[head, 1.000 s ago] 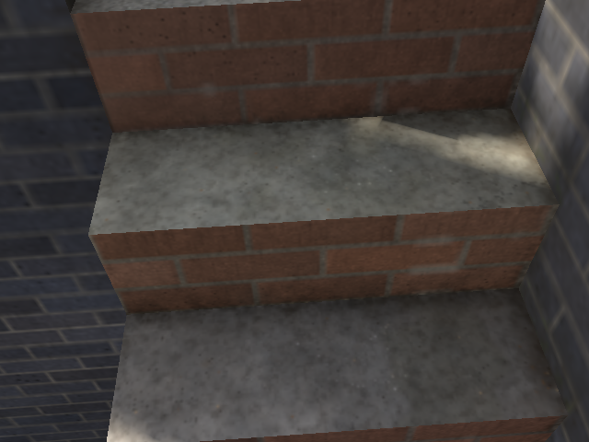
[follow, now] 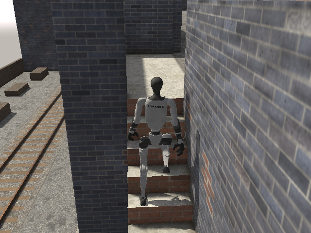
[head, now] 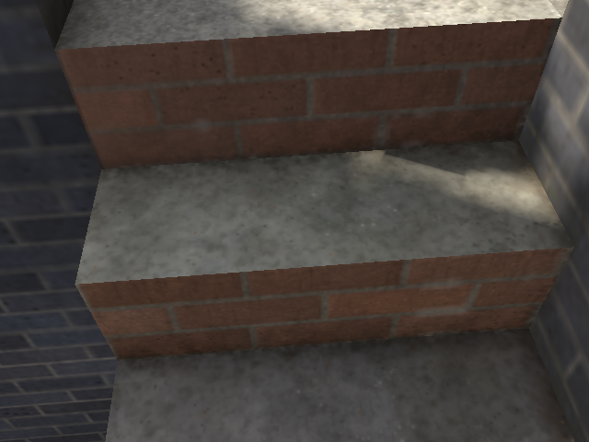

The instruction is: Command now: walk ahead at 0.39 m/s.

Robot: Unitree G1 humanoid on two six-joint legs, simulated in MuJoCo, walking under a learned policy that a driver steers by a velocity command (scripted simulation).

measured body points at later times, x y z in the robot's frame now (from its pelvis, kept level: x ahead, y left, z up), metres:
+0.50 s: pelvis +0.07 -0.08 +0.17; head +0.08 -0.09 +0.62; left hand +0.17 +0.15 +0.05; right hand +0.16 -0.32 +0.03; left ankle +0.11 +0.07 -0.48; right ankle +0.16 -0.16 -0.53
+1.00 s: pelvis +0.13 -0.04 +0.21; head +0.14 -0.04 +0.66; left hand +0.19 +0.18 +0.07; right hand +0.19 -0.26 +0.05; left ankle +0.09 +0.06 -0.53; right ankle +0.16 -0.16 -0.53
